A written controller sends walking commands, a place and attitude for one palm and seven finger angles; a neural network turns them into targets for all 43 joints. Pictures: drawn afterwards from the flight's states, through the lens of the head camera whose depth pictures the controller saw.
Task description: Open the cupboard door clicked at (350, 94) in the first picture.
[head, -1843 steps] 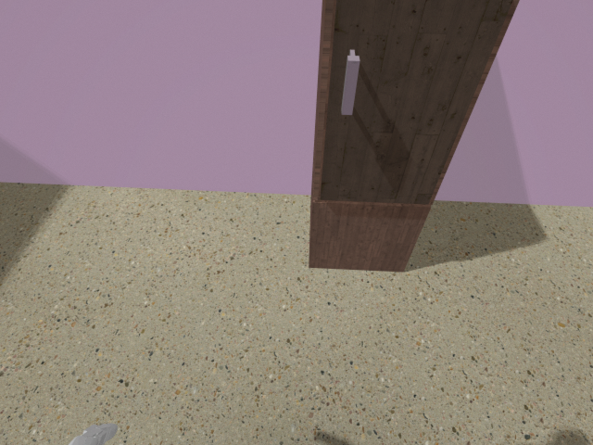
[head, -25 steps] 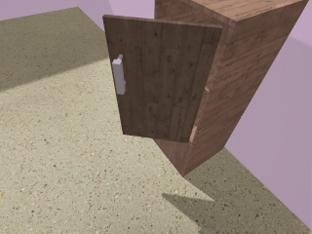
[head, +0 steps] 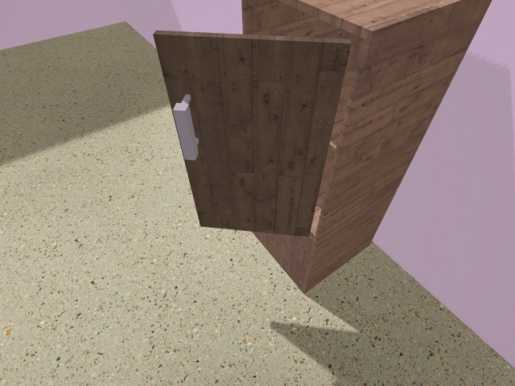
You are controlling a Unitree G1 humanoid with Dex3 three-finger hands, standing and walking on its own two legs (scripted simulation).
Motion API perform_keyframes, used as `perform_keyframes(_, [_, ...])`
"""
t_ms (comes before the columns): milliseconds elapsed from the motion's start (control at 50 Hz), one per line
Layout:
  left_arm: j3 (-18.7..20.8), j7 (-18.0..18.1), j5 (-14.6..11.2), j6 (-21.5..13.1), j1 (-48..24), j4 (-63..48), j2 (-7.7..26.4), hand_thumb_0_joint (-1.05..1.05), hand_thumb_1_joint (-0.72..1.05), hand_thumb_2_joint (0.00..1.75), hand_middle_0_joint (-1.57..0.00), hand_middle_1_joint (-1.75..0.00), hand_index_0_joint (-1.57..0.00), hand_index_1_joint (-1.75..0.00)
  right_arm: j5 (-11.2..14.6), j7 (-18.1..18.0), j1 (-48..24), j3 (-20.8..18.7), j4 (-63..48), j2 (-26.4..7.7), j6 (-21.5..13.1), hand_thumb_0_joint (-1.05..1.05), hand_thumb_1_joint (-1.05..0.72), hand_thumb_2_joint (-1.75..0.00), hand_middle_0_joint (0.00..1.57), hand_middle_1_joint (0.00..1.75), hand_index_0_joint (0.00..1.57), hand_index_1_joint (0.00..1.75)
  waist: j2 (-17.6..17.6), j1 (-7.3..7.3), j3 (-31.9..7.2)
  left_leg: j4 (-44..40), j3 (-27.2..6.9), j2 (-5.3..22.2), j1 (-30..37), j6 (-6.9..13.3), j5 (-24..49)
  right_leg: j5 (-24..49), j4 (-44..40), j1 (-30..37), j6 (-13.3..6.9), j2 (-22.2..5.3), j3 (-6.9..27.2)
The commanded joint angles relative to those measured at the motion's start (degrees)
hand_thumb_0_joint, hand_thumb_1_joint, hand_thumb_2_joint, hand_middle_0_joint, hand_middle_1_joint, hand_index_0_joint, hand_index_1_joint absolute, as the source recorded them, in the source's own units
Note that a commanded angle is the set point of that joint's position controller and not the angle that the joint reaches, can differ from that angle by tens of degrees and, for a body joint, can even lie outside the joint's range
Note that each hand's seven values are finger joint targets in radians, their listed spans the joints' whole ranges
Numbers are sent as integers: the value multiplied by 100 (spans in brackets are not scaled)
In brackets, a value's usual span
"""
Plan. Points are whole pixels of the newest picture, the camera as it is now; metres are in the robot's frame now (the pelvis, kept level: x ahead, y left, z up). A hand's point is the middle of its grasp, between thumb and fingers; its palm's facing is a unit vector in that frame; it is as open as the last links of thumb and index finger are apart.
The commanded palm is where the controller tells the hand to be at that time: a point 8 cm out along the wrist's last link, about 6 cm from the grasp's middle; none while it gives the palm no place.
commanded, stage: look again from close up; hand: left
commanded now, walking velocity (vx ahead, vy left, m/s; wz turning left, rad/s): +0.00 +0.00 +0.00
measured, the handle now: (189, 127) +0.60 +0.18 +0.07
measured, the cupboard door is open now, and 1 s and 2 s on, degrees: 48 48 48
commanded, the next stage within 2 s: come to a stop and stand still in 0.18 s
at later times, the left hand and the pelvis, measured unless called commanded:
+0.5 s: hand out of the picture +0.02 +0.18 -0.17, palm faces +0.01 -0.97 -0.23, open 7.4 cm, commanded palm none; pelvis +0.00 +0.00 +0.00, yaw +0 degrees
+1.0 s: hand out of the picture -0.02 +0.20 -0.18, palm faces +0.03 -0.98 -0.20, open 7.4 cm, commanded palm none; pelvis -0.02 +0.02 +0.00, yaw +1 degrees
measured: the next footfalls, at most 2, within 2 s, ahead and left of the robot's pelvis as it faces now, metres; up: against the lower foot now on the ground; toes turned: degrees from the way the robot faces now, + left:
none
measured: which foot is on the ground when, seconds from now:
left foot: down 0.00-1.00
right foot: down 0.00-1.00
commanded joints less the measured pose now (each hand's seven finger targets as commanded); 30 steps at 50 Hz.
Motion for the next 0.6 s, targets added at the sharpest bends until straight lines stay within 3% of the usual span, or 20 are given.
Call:
perform_keyframes(0, [119, 14, -26, -60, 341, -155, 705, 0, 90, 90, -20, -30, -20, -30, 1, -27, 79, -104, -223, -646, -135, 0, -90, -90, 20, 30, 20, 30, -151, 73, 0, -523, -528, 471, 177, 151, 742, 972, -576, -228, -214, -442, 451])
perform_keyframes(280, [145, -6, -8, -76, 314, -12, 817, 0, 90, 90, -20, -30, -20, -30, 17, -50, -218, -133, -101, -786, -130, 0, -90, -90, 20, 30, 20, 30, -120, 81, -61, -510, -458, 524, 464, 124, 990, 1454, -696, -169, -224, -484, 543])
perform_keyframes(300, [106, 233, 34, -116, 774, 148, 571, 0, 90, 90, -20, -30, -20, -30, 71, -17, -510, -161, -472, -782, -97, 0, -90, -90, 20, 30, 20, 30, -12, 177, 282, 576, -276, 589, 43, -44, 1061, 2902, -857, -312, -48, -836, 856])
perform_keyframes(320, [114, 214, 24, -198, 641, 50, 800, 0, 90, 90, -20, -30, -20, -30, 57, 13, -475, -96, -650, -598, -42, 0, -90, -90, 20, 30, 20, 30, 59, -39, 165, 384, -294, 445, 13, -93, 677, 3814, -696, -205, -203, -1080, 871])
perform_keyframes(340, [100, 187, 24, -228, 559, -113, 792, 0, 90, 90, -20, -30, -20, -30, 8, 0, 82, -112, -593, -464, -81, 0, -90, -90, 20, 30, 20, 30, -189, -171, -544, 215, -356, 384, 181, -9, 716, 4135, -251, 281, -301, -927, 705])
perform_keyframes(380, [105, 151, -18, -201, 506, -212, 737, 0, 90, 90, -20, -30, -20, -30, 22, -32, 131, -163, -584, -613, -93, 0, -90, -90, 20, 30, 20, 30, -244, -84, -924, 194, -423, 448, 418, 59, 1627, 3810, -30, 478, -285, -705, 468])
perform_keyframes(420, [96, 133, 0, -129, 487, -249, 681, 0, 90, 90, -20, -30, -20, -30, 5, -50, 56, -166, -617, -649, -85, 0, -90, -90, 20, 30, 20, 30, -41, -10, -530, 152, -475, 525, 389, 100, 2029, 2933, -99, 171, -275, -574, 360])
perform_keyframes(500, [75, 77, 0, -25, 391, -330, 630, 0, 90, 90, -20, -30, -20, -30, 5, -41, -99, -173, -691, -697, -43, 0, -90, -90, 20, 30, 20, 30, -236, 4, 77, -203, -607, 497, 102, 149, 1042, 1224, -369, -321, -221, -442, 393])
perform_keyframes(580, [79, 36, 1, 28, 373, -401, 645, 0, 90, 90, -20, -30, -20, -30, -8, -10, -98, -168, -674, -693, -33, 0, -90, -90, 20, 30, 20, 30, -65, 25, 315, -521, -738, 445, -169, 176, 104, 198, -564, -481, -197, -364, 399])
